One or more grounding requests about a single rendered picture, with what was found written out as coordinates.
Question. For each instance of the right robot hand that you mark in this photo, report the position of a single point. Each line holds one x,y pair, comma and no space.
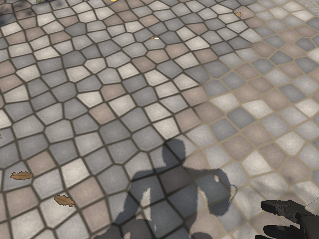
295,212

